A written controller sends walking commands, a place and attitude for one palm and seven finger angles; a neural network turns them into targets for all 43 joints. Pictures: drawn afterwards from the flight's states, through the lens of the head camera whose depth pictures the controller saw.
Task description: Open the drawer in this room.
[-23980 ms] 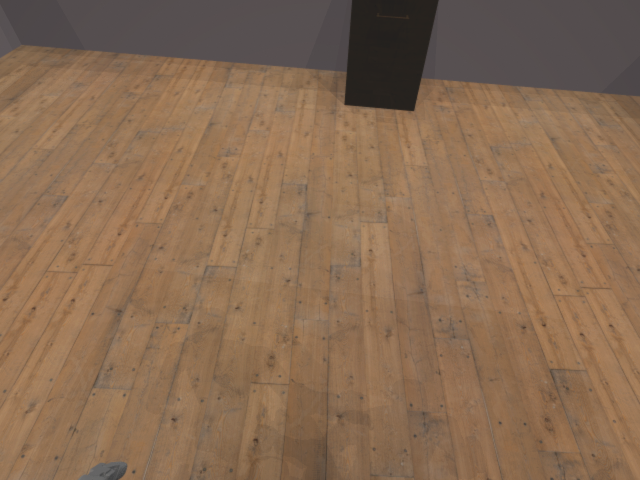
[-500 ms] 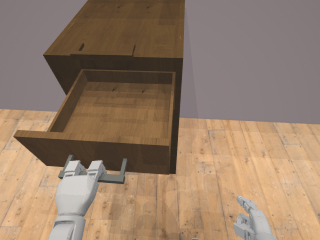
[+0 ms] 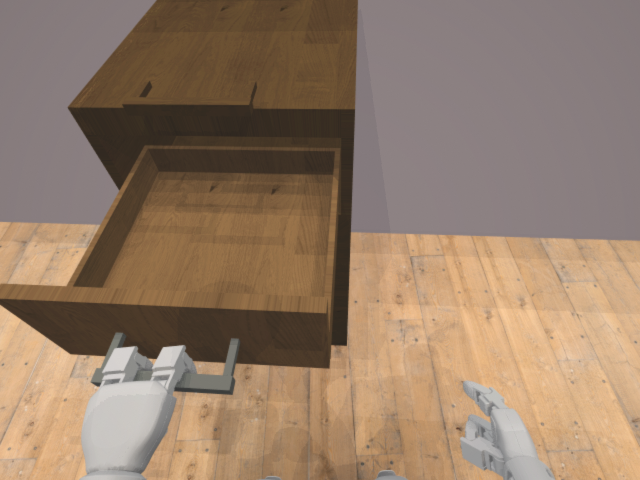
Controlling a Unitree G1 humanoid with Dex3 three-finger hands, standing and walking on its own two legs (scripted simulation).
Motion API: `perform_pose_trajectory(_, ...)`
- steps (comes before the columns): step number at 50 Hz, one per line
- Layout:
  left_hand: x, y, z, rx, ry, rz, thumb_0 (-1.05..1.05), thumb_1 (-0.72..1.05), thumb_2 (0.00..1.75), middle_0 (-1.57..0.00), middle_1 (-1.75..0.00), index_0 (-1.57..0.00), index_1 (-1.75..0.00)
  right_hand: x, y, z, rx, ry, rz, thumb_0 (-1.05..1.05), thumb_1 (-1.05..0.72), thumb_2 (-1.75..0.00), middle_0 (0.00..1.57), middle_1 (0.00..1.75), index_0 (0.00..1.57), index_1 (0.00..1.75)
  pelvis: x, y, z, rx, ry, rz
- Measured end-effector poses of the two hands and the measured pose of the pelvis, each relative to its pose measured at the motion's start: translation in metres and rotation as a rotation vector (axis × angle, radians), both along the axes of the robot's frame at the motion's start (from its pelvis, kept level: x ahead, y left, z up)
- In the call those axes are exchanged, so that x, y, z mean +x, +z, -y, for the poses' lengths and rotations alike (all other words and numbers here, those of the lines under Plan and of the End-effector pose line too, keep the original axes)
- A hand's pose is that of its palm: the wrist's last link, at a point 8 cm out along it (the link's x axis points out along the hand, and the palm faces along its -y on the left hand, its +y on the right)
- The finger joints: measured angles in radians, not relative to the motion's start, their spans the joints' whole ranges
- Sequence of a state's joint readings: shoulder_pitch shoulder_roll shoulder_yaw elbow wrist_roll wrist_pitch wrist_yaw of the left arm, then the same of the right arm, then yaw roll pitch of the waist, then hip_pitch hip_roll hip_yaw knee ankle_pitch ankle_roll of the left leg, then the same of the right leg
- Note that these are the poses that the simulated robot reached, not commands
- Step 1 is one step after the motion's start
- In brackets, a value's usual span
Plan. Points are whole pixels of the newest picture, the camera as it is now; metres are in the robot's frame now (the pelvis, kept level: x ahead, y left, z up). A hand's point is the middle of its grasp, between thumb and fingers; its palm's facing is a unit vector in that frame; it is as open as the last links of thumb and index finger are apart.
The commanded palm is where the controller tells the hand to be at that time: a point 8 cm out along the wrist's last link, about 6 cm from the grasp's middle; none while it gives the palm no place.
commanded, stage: pull the drawer open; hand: left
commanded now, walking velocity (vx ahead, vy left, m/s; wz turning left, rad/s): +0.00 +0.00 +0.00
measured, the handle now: (169, 363) +0.26 +0.21 +0.01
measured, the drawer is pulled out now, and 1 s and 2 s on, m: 0.30 0.30 0.30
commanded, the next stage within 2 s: open the thumb to release the handle in 0.16 s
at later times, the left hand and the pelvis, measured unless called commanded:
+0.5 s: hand (148, 416) +0.20 +0.23 -0.01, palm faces +0.03 -0.08 -1.00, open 6.7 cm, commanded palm +0.17 +0.22 +0.04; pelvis +0.00 +0.00 +0.00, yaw +2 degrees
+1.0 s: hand (151, 419) +0.20 +0.22 -0.02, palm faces +0.04 -0.09 -1.00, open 13.7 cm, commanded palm +0.18 +0.21 +0.03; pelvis -0.02 +0.01 +0.00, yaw +2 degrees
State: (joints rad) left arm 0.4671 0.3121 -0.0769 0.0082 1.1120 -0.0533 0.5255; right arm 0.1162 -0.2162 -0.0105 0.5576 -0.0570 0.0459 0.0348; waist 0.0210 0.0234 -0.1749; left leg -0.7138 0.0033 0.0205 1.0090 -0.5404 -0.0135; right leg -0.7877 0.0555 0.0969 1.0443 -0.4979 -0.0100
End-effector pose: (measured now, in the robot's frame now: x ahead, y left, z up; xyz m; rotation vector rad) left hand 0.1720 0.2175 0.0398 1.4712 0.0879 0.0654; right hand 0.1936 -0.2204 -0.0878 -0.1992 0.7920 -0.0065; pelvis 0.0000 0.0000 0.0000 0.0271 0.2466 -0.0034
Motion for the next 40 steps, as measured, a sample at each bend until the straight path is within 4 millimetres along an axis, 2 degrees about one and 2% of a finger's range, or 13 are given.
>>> perform_pose_trajectory(10, -0.001, -0.001, -0.001, -0.001, -0.010, 0.016, 0.02, 0.77, 0.82, -0.25, -1.27, -0.39, -1.30, -0.004, -0.010, 0.008, -0.024, -0.012, -0.047, 0.01, -0.90, -0.90, 0.20, 0.30, 0.20, 0.30, 0.005, -0.004, -0.002, -0.001, 0.000, -0.026)
perform_pose_trajectory(17, 0.004, -0.004, -0.004, 0.030, 0.014, 0.044, 0.02, 0.77, 0.83, -0.29, -1.29, -0.39, -1.31, -0.002, -0.018, 0.005, -0.032, -0.005, -0.064, 0.01, -0.91, -0.90, 0.20, 0.30, 0.20, 0.30, 0.004, -0.006, -0.003, -0.007, 0.017, -0.031)
perform_pose_trajectory(21, 0.005, -0.003, -0.008, 0.026, 0.075, 0.054, 0.01, 0.70, 0.81, -0.32, -1.31, -0.40, -1.32, -0.001, -0.018, 0.000, -0.026, -0.001, -0.069, 0.01, -0.91, -0.90, 0.20, 0.30, 0.20, 0.30, 0.001, -0.004, -0.003, -0.008, 0.025, -0.020)
perform_pose_trajectory(26, 0.005, 0.000, -0.008, 0.015, 0.088, 0.025, 0.01, 0.49, 0.72, -0.32, -1.28, -0.39, -1.30, 0.002, -0.009, -0.007, -0.021, 0.011, -0.041, 0.01, -0.91, -0.90, 0.20, 0.30, 0.20, 0.30, -0.003, 0.001, -0.003, -0.009, 0.031, 0.003)
perform_pose_trajectory(32, 0.003, 0.000, -0.010, 0.005, 0.063, 0.010, 0.00, 0.13, 0.57, -0.29, -1.24, -0.36, -1.27, 0.005, 0.003, -0.010, -0.027, 0.026, 0.005, 0.01, -0.90, -0.90, 0.20, 0.30, 0.21, 0.30, -0.007, 0.004, -0.003, -0.013, 0.035, 0.018)
perform_pose_trajectory(40, 0.001, -0.002, -0.010, 0.004, 0.051, 0.033, 0.00, -0.30, 0.38, -0.26, -1.19, -0.33, -1.23, 0.001, 0.004, -0.009, -0.042, 0.030, 0.008, 0.01, -0.90, -0.90, 0.20, 0.30, 0.21, 0.30, -0.013, 0.001, -0.006, -0.018, 0.038, 0.022)
